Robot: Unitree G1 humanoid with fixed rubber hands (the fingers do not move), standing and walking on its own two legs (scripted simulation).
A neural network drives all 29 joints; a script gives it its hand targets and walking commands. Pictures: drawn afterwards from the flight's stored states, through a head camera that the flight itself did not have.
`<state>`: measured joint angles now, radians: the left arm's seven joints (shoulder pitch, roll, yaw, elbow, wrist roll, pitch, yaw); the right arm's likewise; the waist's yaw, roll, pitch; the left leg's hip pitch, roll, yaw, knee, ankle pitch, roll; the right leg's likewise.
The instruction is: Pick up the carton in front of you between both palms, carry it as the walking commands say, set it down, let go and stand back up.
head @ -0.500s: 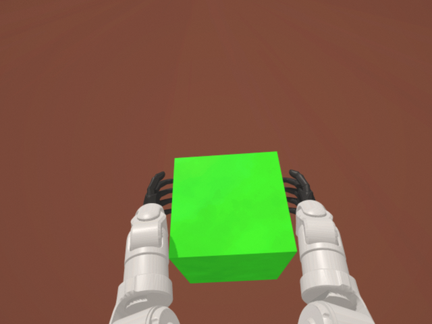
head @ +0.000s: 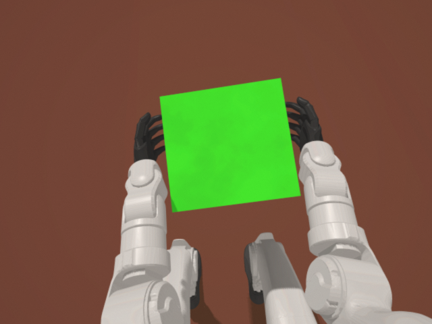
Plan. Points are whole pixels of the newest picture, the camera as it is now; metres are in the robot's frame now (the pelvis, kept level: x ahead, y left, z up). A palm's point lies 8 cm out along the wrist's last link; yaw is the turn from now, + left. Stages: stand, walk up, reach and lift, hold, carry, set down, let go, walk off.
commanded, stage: set down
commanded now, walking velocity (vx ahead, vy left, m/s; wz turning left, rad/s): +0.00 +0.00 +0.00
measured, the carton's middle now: (228, 155) +0.43 -0.02 -0.14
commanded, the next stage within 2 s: none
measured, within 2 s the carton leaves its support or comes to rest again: rests again in 1.48 s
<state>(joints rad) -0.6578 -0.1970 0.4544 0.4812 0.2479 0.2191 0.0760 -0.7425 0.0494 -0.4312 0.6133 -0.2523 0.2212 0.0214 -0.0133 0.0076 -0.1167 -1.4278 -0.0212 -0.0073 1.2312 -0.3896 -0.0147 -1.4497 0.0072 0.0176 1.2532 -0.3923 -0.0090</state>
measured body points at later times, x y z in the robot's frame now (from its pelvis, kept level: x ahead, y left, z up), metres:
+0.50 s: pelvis -0.02 +0.00 -0.13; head +0.26 -0.03 +0.23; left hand +0.46 +0.12 -0.23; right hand +0.47 -0.18 -0.23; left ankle +0.08 +0.13 -0.60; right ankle +0.08 -0.11 -0.60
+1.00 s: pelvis -0.03 +0.00 -0.24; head +0.31 -0.02 +0.05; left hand +0.48 +0.12 -0.39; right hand +0.50 -0.18 -0.39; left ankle +0.08 +0.13 -0.60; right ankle +0.08 -0.11 -0.60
